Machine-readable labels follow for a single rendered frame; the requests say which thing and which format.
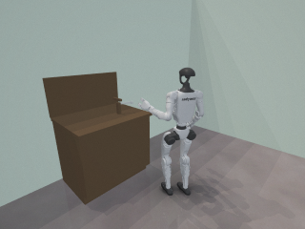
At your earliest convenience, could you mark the robot right thigh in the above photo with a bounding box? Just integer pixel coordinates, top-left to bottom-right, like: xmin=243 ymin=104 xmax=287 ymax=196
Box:
xmin=179 ymin=129 xmax=196 ymax=165

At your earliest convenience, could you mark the robot left hand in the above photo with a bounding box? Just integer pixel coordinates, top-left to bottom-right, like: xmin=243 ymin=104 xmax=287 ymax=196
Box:
xmin=138 ymin=97 xmax=151 ymax=111

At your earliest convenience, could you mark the right robot forearm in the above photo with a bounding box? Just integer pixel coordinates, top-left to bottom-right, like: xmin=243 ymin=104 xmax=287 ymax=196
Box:
xmin=190 ymin=114 xmax=203 ymax=125

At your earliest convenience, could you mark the robot right hand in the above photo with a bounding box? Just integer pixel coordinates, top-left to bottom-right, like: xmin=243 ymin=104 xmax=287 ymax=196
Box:
xmin=186 ymin=122 xmax=194 ymax=129

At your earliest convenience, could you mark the counter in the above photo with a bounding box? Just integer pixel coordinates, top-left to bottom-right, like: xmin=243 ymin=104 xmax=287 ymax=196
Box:
xmin=42 ymin=72 xmax=153 ymax=205

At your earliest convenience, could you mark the robot left upper arm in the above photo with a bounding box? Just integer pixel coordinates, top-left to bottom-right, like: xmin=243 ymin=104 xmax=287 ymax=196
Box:
xmin=164 ymin=91 xmax=177 ymax=121

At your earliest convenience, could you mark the robot right upper arm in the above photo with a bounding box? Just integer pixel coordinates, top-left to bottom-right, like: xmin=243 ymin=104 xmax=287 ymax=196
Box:
xmin=195 ymin=90 xmax=205 ymax=117

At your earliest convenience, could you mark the humanoid robot torso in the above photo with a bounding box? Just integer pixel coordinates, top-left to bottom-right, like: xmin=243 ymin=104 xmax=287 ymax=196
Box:
xmin=172 ymin=88 xmax=197 ymax=140

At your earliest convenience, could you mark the tap lever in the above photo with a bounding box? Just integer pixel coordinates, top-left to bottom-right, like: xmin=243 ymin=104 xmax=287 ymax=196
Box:
xmin=120 ymin=101 xmax=133 ymax=105

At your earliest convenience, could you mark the left robot forearm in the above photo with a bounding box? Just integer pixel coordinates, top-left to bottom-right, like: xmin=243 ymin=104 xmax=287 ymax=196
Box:
xmin=147 ymin=105 xmax=168 ymax=120

